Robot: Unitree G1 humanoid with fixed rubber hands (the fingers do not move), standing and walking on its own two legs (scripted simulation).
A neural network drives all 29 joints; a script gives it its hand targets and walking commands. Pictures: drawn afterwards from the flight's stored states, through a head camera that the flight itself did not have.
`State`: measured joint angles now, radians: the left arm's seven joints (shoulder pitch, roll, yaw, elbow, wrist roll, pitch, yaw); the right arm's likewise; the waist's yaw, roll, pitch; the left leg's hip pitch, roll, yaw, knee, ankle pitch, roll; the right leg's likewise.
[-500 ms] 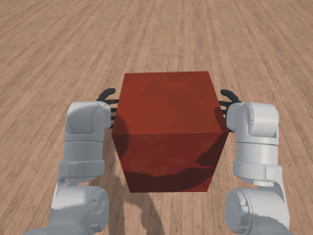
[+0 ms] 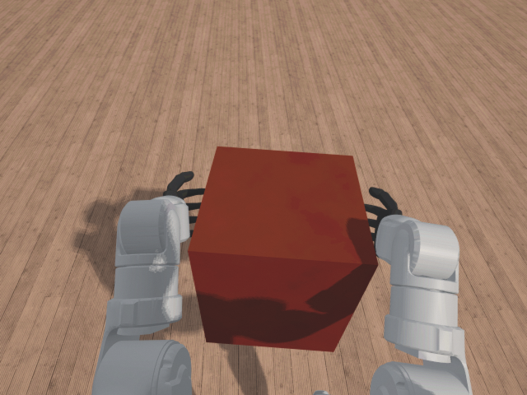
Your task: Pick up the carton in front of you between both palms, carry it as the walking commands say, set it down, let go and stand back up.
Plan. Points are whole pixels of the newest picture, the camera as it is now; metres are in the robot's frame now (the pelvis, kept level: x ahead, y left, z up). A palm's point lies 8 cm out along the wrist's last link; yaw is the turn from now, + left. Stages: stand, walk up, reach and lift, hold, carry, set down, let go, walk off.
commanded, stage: carry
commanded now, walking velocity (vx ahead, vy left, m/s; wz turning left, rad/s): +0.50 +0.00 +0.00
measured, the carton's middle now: (277, 252) +0.35 -0.01 +0.02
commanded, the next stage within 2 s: none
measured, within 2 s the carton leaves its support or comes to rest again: neither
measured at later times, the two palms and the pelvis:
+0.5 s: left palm (201, 128) +0.58 +0.13 +0.08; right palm (355, 130) +0.60 -0.17 +0.08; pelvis +0.33 -0.03 +0.00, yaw +3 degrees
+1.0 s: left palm (197, 45) +0.91 +0.18 +0.07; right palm (314, 52) +0.91 -0.12 +0.08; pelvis +0.65 +0.04 +0.00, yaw +0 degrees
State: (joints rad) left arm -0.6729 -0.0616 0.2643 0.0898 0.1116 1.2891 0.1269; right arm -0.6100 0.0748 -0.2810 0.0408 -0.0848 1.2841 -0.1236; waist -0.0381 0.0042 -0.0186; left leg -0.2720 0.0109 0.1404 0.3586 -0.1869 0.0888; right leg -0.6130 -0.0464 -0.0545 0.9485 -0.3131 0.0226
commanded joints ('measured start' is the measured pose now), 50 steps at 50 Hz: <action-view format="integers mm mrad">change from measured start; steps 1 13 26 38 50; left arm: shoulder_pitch -489 41 38 2 57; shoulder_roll -1171 -1007 -997 -892 -1029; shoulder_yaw -668 -847 -870 -855 -895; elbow -132 -424 -439 -447 -505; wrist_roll -361 -376 -431 -400 -392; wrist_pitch -59 -72 -93 -20 -103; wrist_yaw -207 -284 -319 -287 -276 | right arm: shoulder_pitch -654 -61 -27 -11 -32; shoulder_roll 1150 971 995 870 999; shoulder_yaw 695 861 898 824 901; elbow -186 -413 -400 -329 -479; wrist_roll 442 355 363 353 422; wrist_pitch -39 -65 -95 -39 -102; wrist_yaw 279 295 285 286 309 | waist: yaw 21 72 55 5 24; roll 134 -101 -111 307 124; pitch -486 -591 -240 -451 -306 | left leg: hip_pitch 512 -46 -322 573 279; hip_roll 240 93 106 385 272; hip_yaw -202 -5 -15 -546 -96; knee -77 605 290 -73 -234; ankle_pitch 527 199 94 -200 -1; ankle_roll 45 -91 -124 114 42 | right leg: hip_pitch -68 911 551 58 -27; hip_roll -14 -263 -212 31 -82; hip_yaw -35 248 14 -135 -55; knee -177 -507 -847 167 -205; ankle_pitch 98 222 134 98 192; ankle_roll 14 -150 -153 31 4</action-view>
